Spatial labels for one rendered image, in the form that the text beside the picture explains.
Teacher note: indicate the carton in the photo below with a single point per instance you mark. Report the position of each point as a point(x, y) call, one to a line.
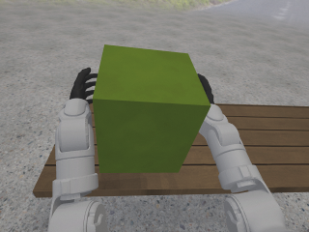
point(149, 106)

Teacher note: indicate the robot right forearm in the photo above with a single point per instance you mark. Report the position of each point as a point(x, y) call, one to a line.
point(236, 172)

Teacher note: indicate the robot left forearm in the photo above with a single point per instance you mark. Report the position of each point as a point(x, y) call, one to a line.
point(74, 151)

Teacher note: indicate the left robot hand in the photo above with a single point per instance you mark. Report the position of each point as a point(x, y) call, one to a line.
point(78, 90)

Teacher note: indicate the right robot hand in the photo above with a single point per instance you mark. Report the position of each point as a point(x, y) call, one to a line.
point(206, 87)

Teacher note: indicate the table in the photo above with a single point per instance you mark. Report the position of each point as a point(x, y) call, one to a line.
point(275, 138)

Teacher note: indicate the robot left upper arm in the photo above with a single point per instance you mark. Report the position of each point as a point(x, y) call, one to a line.
point(82, 216)

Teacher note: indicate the robot right upper arm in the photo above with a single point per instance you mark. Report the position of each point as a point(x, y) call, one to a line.
point(253, 211)

